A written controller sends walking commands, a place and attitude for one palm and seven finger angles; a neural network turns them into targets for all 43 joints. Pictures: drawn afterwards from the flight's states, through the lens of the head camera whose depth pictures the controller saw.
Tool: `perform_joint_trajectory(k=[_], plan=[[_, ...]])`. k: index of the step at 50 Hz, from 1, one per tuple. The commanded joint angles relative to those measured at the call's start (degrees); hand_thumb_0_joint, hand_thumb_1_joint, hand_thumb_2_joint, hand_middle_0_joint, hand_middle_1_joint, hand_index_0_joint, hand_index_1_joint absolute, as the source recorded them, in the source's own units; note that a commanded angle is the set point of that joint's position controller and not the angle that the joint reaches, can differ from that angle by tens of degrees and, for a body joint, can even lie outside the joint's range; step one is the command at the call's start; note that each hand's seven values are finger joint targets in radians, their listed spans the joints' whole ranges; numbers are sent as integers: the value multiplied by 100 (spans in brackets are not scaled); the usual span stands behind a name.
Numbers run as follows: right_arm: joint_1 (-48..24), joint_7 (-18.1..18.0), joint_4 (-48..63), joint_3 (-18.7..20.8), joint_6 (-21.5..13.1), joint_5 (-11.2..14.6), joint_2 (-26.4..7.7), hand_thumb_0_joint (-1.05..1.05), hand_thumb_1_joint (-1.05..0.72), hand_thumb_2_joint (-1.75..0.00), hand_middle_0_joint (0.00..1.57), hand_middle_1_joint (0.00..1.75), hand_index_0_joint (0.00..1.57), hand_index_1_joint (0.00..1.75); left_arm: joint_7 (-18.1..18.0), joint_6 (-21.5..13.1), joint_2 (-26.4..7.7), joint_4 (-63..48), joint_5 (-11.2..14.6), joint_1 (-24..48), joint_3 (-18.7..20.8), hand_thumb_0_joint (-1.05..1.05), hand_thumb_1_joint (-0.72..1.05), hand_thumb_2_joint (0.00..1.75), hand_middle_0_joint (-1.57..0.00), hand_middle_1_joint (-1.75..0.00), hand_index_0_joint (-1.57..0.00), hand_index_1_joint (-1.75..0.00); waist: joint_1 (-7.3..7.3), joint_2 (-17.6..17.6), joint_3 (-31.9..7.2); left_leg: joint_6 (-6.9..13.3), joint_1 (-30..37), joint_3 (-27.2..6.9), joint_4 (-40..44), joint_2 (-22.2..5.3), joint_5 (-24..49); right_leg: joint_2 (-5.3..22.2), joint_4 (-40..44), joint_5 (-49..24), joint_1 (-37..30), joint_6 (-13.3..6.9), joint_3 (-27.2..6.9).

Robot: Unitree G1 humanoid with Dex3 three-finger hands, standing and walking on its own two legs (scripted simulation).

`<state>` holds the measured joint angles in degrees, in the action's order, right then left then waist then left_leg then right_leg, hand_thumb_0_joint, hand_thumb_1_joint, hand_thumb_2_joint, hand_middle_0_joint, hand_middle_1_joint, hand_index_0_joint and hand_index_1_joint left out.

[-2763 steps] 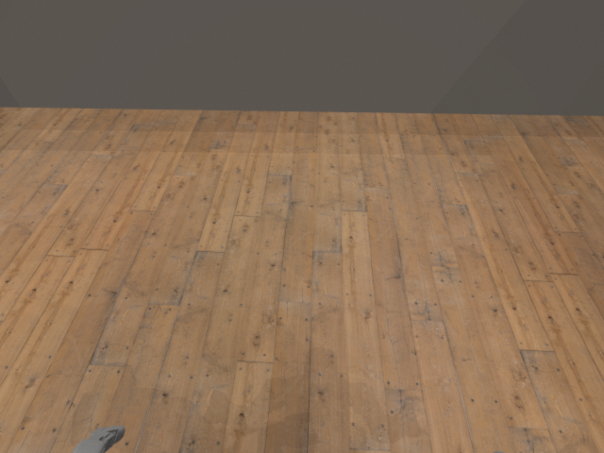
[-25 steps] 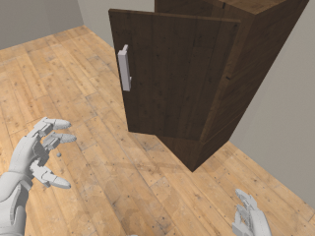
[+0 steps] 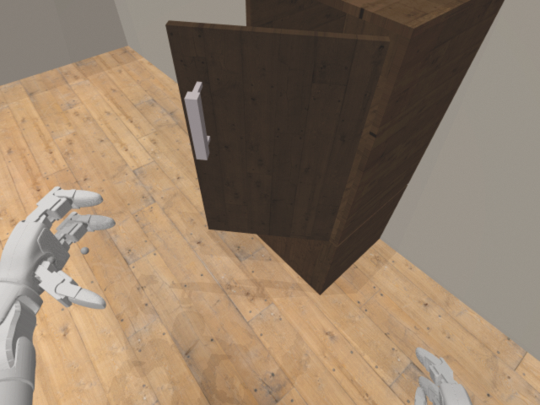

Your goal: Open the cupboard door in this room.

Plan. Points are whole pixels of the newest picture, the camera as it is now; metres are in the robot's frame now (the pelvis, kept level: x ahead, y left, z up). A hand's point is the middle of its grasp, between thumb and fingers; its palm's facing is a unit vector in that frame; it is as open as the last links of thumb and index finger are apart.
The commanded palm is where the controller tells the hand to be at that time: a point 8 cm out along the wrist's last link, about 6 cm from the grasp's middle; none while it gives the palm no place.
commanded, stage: raise the hand with hooked fingers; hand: left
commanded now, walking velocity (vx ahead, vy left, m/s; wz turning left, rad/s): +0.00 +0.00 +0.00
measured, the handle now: (200, 121) +0.60 +0.18 +0.07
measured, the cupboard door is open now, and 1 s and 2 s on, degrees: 42 42 42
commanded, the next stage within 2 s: move the hooked fingers beside the handle in 0.18 s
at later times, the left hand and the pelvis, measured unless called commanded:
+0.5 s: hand (97, 234) +0.32 +0.27 +0.09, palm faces -0.01 -1.00 -0.02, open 14.0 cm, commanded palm +0.30 +0.31 +0.09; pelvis -0.01 -0.01 +0.00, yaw +1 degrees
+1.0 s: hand (126, 189) +0.40 +0.25 +0.09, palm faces -0.06 -1.00 +0.00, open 14.0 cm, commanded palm +0.39 +0.30 +0.08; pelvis +0.00 +0.00 -0.01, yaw +0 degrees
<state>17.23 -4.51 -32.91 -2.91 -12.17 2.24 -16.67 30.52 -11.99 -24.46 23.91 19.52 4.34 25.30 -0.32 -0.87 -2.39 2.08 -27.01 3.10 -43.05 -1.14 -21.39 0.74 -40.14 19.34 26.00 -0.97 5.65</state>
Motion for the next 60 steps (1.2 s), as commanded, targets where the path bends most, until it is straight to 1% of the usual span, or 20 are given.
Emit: perform_joint_trajectory(k=[1, 2, 6, 14, 16, 19, 22, 25, 31, 33, 37, 40, 41, 43, 46, 48, 51, 54, 57, 60], plan=[[-339, -119, 787, 323, -319, 62, -782, 0, -90, -90, 20, 30, 20, 30, 4, -316, -1584, -1089, 139, 1374, 463, 0, -50, 30, -30, -120, -30, -120, 36, -610, -1104, -95, 664, -456, 773, 73, 1152, -170, 507, -852, -318, -92, -282], [-329, -129, 797, 322, -318, 53, -810, 0, -90, -90, 20, 30, 20, 30, 39, -314, -1640, -1123, 155, 1439, 471, 0, -50, 30, -30, -120, -30, -120, 28, -395, -1150, -75, 681, -474, 743, 67, 1226, -190, 495, -935, -402, -104, -297], [-334, -156, 787, 329, -356, 66, -784, 0, -90, -90, 20, 30, 20, 30, 89, -351, -1641, -1229, 169, 1399, 485, 0, -50, 30, -30, -120, -30, -120, 55, -490, -1413, -70, 812, -463, 723, 79, 1397, -168, 488, -1120, -488, -84, -307], [-398, -168, 764, 300, -315, 92, -797, 0, -90, -90, 20, 30, 20, 30, 164, -248, -1564, -711, 220, 1438, 438, 0, -50, 30, -30, -120, -30, -120, 29, -209, -1058, -62, 498, -408, 705, 106, 1038, -144, 558, -846, -374, -60, -382], [-390, -201, 712, 287, -315, 95, -788, 0, -90, -90, 20, 30, 20, 30, 134, -259, -1530, -738, 146, 2069, 247, 0, -50, 30, -30, -120, -30, -120, -92, -395, -1033, -61, 534, -418, 695, 103, 869, -132, 583, -651, -195, -50, -400], [-294, -261, 557, 264, -270, 79, -826, 0, -90, -90, 20, 30, 20, 30, 91, -366, -1876, -356, 52, 2980, 341, 0, -50, 30, -30, -120, -30, -120, -252, -253, -917, -49, 372, -447, 626, 93, 576, -122, 649, -257, -59, -35, -515], [-211, -282, 497, 265, -262, 58, -852, 0, -90, -90, 20, 30, 20, 30, 84, -519, -2039, -121, -20, 3365, 364, 0, -50, 30, -30, -120, -30, -120, -236, -229, -1307, -42, 377, -437, 520, 92, 716, -112, 549, -392, -214, -45, -587], [-124, -268, 431, 261, -234, 54, -839, 0, -90, -90, 20, 30, 20, 30, 126, -593, -2097, 179, -115, 3610, 343, 0, -50, 30, -30, -120, -30, -120, -199, -655, -1671, -66, 493, -452, 495, 108, 991, -101, 403, -751, -277, -77, -506], [57, -144, 530, 315, -78, 59, -909, 0, -90, -90, 20, 30, 20, 30, 215, -376, -2019, 939, -123, 3205, 323, 0, -50, 30, -30, -120, -30, -120, -93, -284, -1730, -62, 252, -392, 438, 94, 1413, -120, 249, -1363, -333, -64, -439], [141, -102, 567, 325, 2, 51, -954, 0, -90, -90, 20, 30, 20, 30, 214, -332, -2322, 1178, -124, 3230, 576, 0, -50, 30, -30, -120, -30, -120, -53, -85, -1638, -55, 13, -368, 406, 86, 1514, -133, 199, -1547, -426, -61, -459], [271, -62, 577, 369, 127, 29, -979, 0, -90, -90, 20, 30, 20, 30, 108, -518, -2516, 1142, -196, 3807, 657, 0, -50, 30, -30, -120, -30, -120, -143, -109, -1646, -35, -47, -337, 354, 77, 1442, -160, 164, -1461, -332, -57, -503], [391, -40, 570, 405, 178, 23, -921, 0, -90, -90, 20, 30, 20, 30, 82, -771, -2314, 785, -249, 4068, 464, 0, -50, 30, -30, -120, -30, -120, -195, -648, -2153, -39, 397, -319, 309, 72, 1734, -191, 104, -1655, -286, -55, -499], [442, -45, 519, 417, 195, 12, -940, 0, -90, -90, 20, 30, 20, 30, 52, -836, -2503, 792, -265, 4107, 618, 0, -50, 30, -30, -120, -30, -120, -174, -678, -2226, -53, 431, -361, 304, 56, 1792, -196, 90, -1646, -293, -67, -477], [513, -53, 457, 420, 251, 17, -945, 0, -90, -90, 20, 30, 20, 30, 89, -865, -2335, 828, -262, 4373, 412, 0, -50, 30, -30, -120, -30, -120, -302, -571, -2237, -48, 540, -407, 271, 22, 1948, -236, 64, -1723, -132, -64, -433], [536, -71, 315, 404, 310, 42, -962, 0, -90, -90, 20, 30, 20, 30, 68, -742, -2022, 1393, -325, 4750, 68, 0, -50, 30, -30, -120, -30, -120, -457, -607, -1781, -57, 415, -458, 346, 14, 1458, -219, 157, -1234, 308, -61, -363], [611, -82, 256, 398, 374, 34, -1014, 0, -90, -90, 20, 30, 20, 30, 48, -636, -2204, 1822, -389, 5035, 139, 0, -50, 30, -30, -120, -30, -120, -483, -373, -1652, -42, 224, -483, 349, 10, 1248, -220, 164, -1066, 372, -64, -360], [711, -60, 245, 386, 443, -3, -1015, 0, -90, -90, 20, 30, 20, 30, -91, -629, -2283, 2104, -582, 5309, 101, 0, -50, 30, -30, -120, -30, -120, -483, -481, -1847, -50, 234, -515, 313, 14, 1360, -193, 82, -1100, 427, -65, -347], [821, -5, 260, 406, 523, -51, -1008, 0, -90, -90, 20, 30, 20, 30, -207, -847, -2588, 1985, -644, 5452, 370, 0, -50, 30, -30, -120, -30, -120, -381, -651, -2442, -102, 555, -539, 168, -9, 2022, -222, -73, -1541, 270, -80, -360], [895, 42, 280, 407, 622, -79, -1019, 0, -90, -90, 20, 30, 20, 30, -251, -997, -2775, 2087, -602, 5404, 590, 0, -50, 30, -30, -120, -30, -120, -354, -436, -2632, -94, 476, -503, 58, -33, 2359, -259, -160, -1858, 91, -70, -380], [901, 65, 257, 381, 751, -59, -1015, 0, -90, -90, 20, 30, 20, 30, -195, -916, -2749, 2689, -693, 5551, 510, 0, -50, 30, -30, -120, -30, -120, -460, -349, -2154, -49, -9, -419, 84, -21, 1940, -241, -122, -1754, 170, -36, -400]])
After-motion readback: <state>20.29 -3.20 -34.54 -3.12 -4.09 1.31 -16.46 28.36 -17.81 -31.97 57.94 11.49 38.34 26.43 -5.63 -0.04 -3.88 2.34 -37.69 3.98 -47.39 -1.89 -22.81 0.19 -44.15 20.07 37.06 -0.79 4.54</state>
